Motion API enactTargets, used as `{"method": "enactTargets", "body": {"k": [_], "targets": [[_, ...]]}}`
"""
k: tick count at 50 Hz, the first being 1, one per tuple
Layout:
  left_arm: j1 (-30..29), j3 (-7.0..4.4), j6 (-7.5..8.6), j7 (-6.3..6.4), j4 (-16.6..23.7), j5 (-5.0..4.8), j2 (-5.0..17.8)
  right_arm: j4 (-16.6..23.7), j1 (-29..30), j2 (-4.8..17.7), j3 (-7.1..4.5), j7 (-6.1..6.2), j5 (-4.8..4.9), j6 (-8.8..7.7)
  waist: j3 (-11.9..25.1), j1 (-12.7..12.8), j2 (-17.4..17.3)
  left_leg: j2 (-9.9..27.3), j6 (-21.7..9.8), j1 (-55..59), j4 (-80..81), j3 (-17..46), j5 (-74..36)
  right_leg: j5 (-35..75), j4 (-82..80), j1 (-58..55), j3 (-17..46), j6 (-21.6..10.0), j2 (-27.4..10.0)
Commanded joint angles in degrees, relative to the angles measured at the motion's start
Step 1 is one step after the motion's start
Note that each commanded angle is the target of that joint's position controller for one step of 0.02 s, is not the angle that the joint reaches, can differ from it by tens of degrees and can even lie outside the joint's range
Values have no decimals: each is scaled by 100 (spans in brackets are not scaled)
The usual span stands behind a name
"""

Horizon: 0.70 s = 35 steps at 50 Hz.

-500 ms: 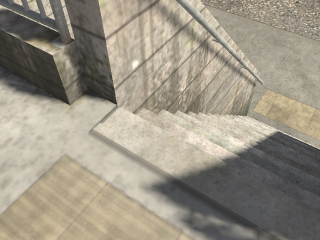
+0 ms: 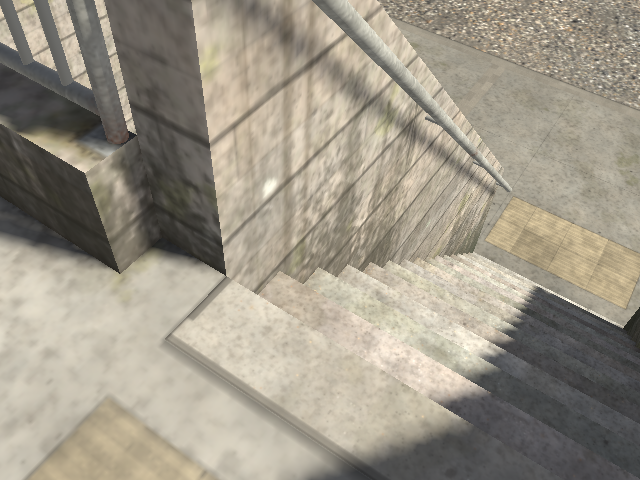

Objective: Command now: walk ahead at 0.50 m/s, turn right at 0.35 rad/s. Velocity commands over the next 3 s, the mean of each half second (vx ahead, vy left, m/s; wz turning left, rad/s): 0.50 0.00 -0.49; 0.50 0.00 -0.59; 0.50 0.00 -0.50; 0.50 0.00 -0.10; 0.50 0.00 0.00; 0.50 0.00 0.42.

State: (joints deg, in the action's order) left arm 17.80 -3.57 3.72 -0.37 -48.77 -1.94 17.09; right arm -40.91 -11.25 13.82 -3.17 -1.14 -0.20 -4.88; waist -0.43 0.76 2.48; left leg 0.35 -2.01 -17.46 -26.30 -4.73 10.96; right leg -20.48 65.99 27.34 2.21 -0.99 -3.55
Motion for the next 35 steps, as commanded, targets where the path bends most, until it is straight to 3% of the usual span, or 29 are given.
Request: {"method": "enactTargets", "body": {"k": [1,2,3,4,5,6,8,10,13,17,18,19,20,21,22,23,24,25,26,27,28,29,30,32,33,34,35], "targets": [[18,-103,-77,4,428,-6,230,83,-158,547,-190,12,-44,-163,151,-36,-877,1527,-955,968,1705,1313,-636,621,79,1107,355,62,-419],[-55,-103,-120,8,471,2,189,18,-177,594,-216,35,-64,-193,72,-10,-761,1538,-966,921,1775,1085,-922,808,-14,1194,400,100,-412],[258,221,84,-301,260,850,-301,-34,-568,-13,17,54,-582,-340,-132,-9,-622,1771,-1242,1124,1921,1117,-643,1420,-175,1533,428,-82,-275],[37,162,161,-405,252,794,-286,-173,-815,48,-6,41,-614,-346,-277,-103,-565,1819,-1256,1309,1986,916,-723,1676,-497,1874,541,-119,-276],[-261,149,203,-473,318,649,-134,-201,-797,233,-19,32,-616,-334,-234,-135,-584,1734,-1220,1404,2007,639,-854,1989,-827,1978,461,-128,-261],[-523,137,220,-522,370,567,-49,-261,-817,362,-19,12,-598,-314,-199,-160,-592,1687,-1197,1443,2015,382,-1049,2248,-1085,1985,362,-116,-260],[-887,220,171,-577,474,550,-93,-408,-951,440,18,-4,-581,-272,-145,-223,-619,1594,-1116,1431,1993,-135,-1483,2650,-1702,1759,112,-51,-258],[-1176,277,97,-560,601,545,-130,-599,-1177,481,65,-20,-599,-253,-246,-274,-636,1588,-1059,1352,1958,-431,-1866,2838,-2105,1495,-97,-102,-160],[-1436,263,21,-499,750,532,-35,-830,-1241,592,83,-53,-585,-290,-377,-182,-673,1759,-977,1746,1860,-560,-2048,2638,-2486,1403,-101,-277,-75],[-1724,200,43,-442,865,516,48,-1142,-1521,920,-28,74,-537,-185,-432,-175,-671,1887,-829,2706,1357,-794,-3151,1763,-3207,1143,-412,-449,283],[-1718,154,71,-412,912,444,140,-1206,-1621,1002,-70,124,-551,-161,-372,-108,-753,1880,-771,2732,1044,-909,-3869,1664,-3308,775,-545,-535,499],[-1470,84,130,-360,876,372,280,-1212,-1553,1104,-100,145,-571,-140,-224,124,-778,1777,-654,2591,492,-1113,-4632,1782,-3492,116,-726,-678,768],[-832,-57,220,-252,690,330,545,-1222,-1674,1051,-67,122,-651,-147,240,356,-659,1477,-408,1995,-560,-1347,-4954,2057,-3320,-1211,-799,-886,1027],[773,-278,34,-159,190,513,1001,-831,-1551,1276,-251,227,115,70,612,757,-636,1022,82,256,-3196,-1466,-4023,3482,-2277,-2968,172,-1392,296],[1014,-455,-88,-95,187,395,1507,-403,-1485,579,-78,139,138,37,1926,659,700,45,449,-1838,-5781,-1040,1533,4197,-2937,-4853,2568,-2302,-1005],[2118,-227,126,-22,-150,529,1059,-641,-1985,-160,377,-434,-889,-56,3683,834,650,188,121,-1636,-4970,1082,1827,2380,-4181,-5601,3246,-2146,-1125],[1147,-555,-106,16,-126,305,1586,-122,-329,599,-88,-33,260,-1,1029,715,403,-124,305,-2767,-6152,299,1792,3295,-4321,-4346,3461,-2226,-1136],[788,-437,-198,88,-15,148,1294,-4,-366,520,30,169,138,-43,608,384,-105,421,192,-2667,-5492,735,1421,3879,-4268,-3483,2741,-1856,-1096],[290,-327,-220,104,210,247,910,-71,-473,535,34,267,66,-8,285,144,-237,508,225,-2114,-5032,721,1338,3969,-4361,-2401,2483,-1710,-927],[64,56,162,-106,162,390,-50,-70,-581,219,299,127,-757,-107,877,77,217,684,262,-1539,-5100,1235,1284,2992,-4737,-1664,1919,-1758,-784],[-125,-160,-72,1,345,251,546,39,-568,713,-37,251,-106,175,254,-302,-171,560,291,-1341,-4443,748,1385,2725,-4789,-1166,2226,-1577,-562],[-284,-191,-117,23,408,284,674,55,-685,732,-16,225,-129,296,235,-393,-102,558,326,-1228,-4123,685,1243,2983,-4866,-897,1951,-1578,-484],[-299,30,301,-169,507,419,173,-113,-786,94,329,69,-700,115,422,-224,300,621,365,-1129,-4151,1059,1002,1534,-5282,-323,1828,-1597,-407],[-332,-22,487,-200,632,519,393,-72,-560,178,393,104,-577,135,50,-127,-136,584,449,-1220,-3023,831,565,690,-5362,-23,1857,-1425,-216],[-228,-69,513,-214,602,503,560,-54,-349,227,426,106,-515,156,75,-35,-111,583,410,-1191,-2531,784,163,550,-5334,-6,1883,-1380,-140],[109,-216,115,-51,398,133,948,293,183,725,123,263,-20,249,8,-186,-9,437,412,-832,-2168,503,-293,1805,-5132,-150,1851,-1426,-101],[-71,-70,365,-242,724,533,599,156,275,184,555,123,-449,218,115,146,-208,559,465,-1175,-1656,778,-272,981,-5072,-169,1948,-1441,-179]]}}
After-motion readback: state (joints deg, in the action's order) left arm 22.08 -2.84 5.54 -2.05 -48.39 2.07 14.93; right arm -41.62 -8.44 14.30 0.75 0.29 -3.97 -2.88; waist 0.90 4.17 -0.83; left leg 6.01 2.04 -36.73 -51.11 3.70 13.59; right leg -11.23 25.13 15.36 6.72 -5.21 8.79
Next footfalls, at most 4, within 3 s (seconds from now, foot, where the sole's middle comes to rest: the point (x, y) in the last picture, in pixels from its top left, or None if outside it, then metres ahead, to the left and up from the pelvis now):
0.40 right None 0.37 -0.20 -0.78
0.86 left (356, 426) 0.60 -0.07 -0.78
1.36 right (491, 476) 0.50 -0.35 -0.78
1.80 left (438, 407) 0.75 -0.31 -1.00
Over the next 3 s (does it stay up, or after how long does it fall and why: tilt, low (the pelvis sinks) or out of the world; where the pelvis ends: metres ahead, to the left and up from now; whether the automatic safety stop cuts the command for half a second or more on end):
stays up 0.96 -0.75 -0.66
